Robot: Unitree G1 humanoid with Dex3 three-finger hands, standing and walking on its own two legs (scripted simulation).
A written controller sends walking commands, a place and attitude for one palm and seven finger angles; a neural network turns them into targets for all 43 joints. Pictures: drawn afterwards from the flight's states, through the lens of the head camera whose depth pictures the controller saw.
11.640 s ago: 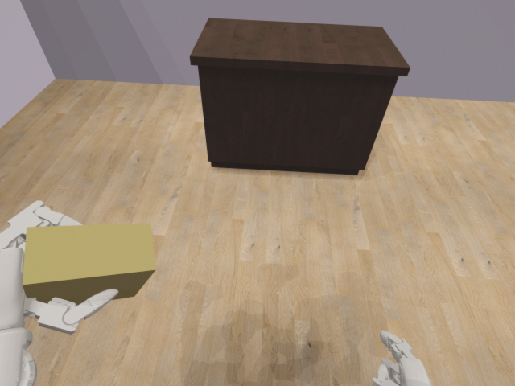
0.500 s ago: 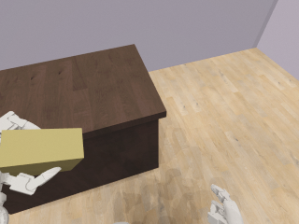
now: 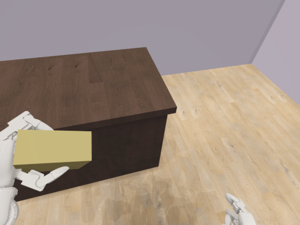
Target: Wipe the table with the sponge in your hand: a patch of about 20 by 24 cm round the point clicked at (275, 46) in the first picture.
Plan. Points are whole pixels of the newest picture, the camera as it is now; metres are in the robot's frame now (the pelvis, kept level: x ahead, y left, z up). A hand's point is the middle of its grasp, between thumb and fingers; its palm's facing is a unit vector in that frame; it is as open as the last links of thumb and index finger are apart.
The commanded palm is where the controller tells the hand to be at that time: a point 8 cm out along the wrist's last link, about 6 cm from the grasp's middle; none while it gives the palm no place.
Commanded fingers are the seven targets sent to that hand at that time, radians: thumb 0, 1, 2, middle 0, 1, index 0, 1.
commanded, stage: come to a stop and stand still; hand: left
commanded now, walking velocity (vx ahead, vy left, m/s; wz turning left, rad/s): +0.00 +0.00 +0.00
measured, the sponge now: (64, 152) +0.22 +0.21 +0.13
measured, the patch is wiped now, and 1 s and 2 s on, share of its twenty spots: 0.00 0.00 0.00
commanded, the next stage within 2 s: look again from close up in 1.02 s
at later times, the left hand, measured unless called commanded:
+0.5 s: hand (12, 150) +0.20 +0.29 +0.16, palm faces +0.49 -0.80 -0.34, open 9.9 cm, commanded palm +0.15 +0.31 +0.18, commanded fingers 0.00 0.10 1.30 -1.20 -1.60 -1.20 -1.60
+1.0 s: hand (28, 133) +0.24 +0.28 +0.16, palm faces +0.45 -0.81 -0.38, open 9.9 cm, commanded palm +0.19 +0.31 +0.18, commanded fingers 0.00 0.10 1.30 -1.20 -1.60 -1.20 -1.60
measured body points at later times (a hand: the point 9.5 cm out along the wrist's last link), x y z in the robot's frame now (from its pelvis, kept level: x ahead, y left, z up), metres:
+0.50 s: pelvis +0.01 +0.02 +0.00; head +0.01 +0.04 +0.45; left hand +0.17 +0.33 +0.18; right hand +0.21 -0.18 -0.06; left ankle +0.03 +0.09 -0.74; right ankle +0.08 -0.09 -0.74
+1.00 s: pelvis +0.05 +0.02 +0.01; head +0.07 +0.03 +0.46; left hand +0.22 +0.32 +0.18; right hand +0.26 -0.18 -0.06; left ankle +0.03 +0.09 -0.74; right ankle +0.08 -0.09 -0.74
